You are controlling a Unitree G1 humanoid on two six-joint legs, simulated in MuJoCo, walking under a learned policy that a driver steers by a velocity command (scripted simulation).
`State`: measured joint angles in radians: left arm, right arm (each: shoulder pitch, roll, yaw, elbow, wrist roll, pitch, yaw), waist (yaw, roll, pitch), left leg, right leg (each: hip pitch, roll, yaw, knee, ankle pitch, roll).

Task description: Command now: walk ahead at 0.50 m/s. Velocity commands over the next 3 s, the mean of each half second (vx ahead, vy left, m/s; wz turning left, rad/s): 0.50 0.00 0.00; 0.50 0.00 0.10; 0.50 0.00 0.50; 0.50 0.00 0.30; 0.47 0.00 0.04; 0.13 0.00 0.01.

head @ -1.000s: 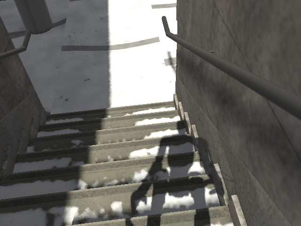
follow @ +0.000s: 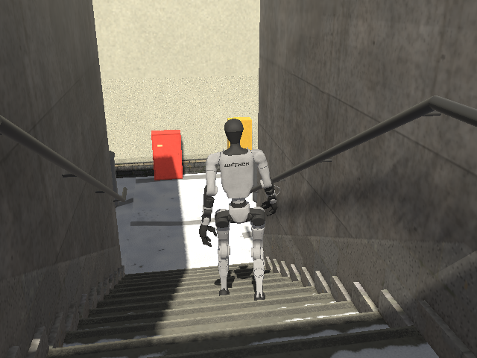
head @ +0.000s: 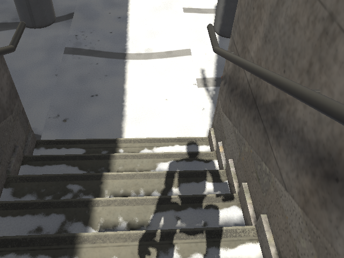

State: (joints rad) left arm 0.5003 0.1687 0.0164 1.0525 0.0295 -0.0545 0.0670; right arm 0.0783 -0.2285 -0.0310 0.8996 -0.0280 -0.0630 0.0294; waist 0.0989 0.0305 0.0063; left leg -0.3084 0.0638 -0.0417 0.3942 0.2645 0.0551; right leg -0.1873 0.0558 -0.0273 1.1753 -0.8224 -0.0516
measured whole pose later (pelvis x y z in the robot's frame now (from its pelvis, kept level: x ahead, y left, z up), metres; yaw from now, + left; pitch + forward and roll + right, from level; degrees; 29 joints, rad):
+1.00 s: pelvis +0.49 +0.00 -0.24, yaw +3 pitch -1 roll -2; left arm 0.58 0.16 0.04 1.13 -0.04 -0.12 0.06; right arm 0.04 -0.23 -0.01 0.92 -0.06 0.00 0.02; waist 0.04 0.08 0.02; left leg -0.57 -0.02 -0.08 0.62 0.54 0.04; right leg -0.14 0.06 -0.14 0.81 -0.65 -0.06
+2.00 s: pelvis +1.04 +0.10 -0.52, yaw +27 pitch -1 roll +1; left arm 0.65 0.14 -0.01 1.09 -0.02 -0.08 0.04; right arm 0.08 -0.22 -0.03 0.95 -0.06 -0.02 0.03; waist 0.06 0.04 0.01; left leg -0.75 0.04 -0.04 0.89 0.34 0.08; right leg -0.10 0.09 -0.02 0.66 -0.54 -0.10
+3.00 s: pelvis +1.42 +0.27 -0.80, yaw +27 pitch -1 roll +1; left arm 0.45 0.13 -0.05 1.07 0.01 -0.07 0.03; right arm 0.11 -0.17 0.00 0.97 -0.04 0.06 -0.06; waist 0.03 0.04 -0.04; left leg -0.74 -0.01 -0.07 1.33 -0.20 0.01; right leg -0.32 0.04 -0.06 0.56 -0.23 -0.09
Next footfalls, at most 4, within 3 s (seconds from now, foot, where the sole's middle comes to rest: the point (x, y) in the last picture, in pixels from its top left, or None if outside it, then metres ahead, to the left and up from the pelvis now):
0.58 right None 0.41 -0.08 -0.96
1.12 left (159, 251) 0.68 0.10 -1.12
1.64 right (181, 211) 1.00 0.01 -1.27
2.20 left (145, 186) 1.23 0.26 -1.42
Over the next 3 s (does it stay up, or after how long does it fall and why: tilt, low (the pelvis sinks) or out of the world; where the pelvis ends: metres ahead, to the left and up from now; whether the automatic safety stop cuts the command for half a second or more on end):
stays up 1.42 0.27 -0.80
